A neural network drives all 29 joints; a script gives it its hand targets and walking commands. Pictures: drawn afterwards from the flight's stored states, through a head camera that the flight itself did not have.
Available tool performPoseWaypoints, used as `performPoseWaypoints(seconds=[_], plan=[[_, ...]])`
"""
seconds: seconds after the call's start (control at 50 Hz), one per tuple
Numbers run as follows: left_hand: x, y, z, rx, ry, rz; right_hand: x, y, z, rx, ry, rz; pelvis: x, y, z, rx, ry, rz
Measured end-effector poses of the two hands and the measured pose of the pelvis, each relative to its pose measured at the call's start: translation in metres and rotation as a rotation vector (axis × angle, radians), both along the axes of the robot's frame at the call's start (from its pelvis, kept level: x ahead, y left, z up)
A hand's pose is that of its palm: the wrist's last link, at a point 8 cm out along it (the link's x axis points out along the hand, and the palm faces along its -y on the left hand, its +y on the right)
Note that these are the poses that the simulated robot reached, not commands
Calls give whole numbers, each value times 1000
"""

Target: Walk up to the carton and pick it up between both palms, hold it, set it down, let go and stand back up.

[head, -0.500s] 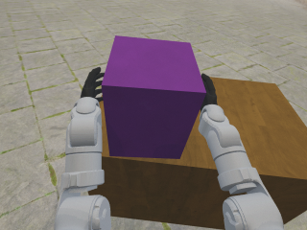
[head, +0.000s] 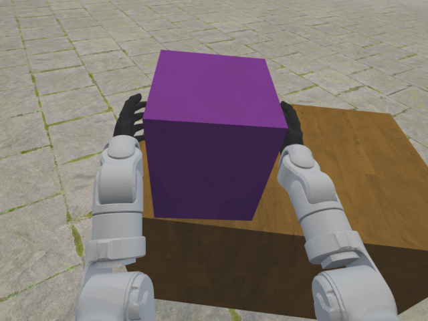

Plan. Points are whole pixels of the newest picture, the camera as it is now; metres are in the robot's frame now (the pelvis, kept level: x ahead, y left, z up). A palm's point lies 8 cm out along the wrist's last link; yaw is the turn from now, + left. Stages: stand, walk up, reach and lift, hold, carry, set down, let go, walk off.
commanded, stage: hold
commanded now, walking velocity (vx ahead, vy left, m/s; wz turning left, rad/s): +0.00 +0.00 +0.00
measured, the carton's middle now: (208, 139) +0.41 +0.01 +0.15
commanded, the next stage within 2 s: none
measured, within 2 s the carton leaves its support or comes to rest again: neither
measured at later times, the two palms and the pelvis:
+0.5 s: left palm (128, 141) +0.36 +0.15 +0.19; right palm (292, 146) +0.37 -0.14 +0.18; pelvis +0.01 +0.00 +0.00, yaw +0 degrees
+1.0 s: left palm (125, 140) +0.36 +0.16 +0.19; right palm (290, 145) +0.37 -0.13 +0.18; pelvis +0.00 +0.00 +0.00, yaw +0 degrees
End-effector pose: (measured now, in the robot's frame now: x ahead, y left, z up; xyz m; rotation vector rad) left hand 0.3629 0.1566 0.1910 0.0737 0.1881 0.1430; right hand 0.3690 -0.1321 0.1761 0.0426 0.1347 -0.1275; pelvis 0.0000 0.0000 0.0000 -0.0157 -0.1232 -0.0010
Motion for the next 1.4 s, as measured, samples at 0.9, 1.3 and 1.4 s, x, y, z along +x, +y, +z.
performPoseWaypoints(seconds=[0.9,1.3,1.4], plan=[[-5,1,0,-16,-7,0,-6,1,3,-2,-7,-6,-2,0,0,0,-6,1],[-1,-2,-5,-12,-6,-3,-1,-2,-1,-3,-8,-3,3,-1,0,-3,-2,4],[-2,-1,-4,-11,-13,-1,-1,-1,0,0,-14,-2,4,-1,0,-3,-3,5]])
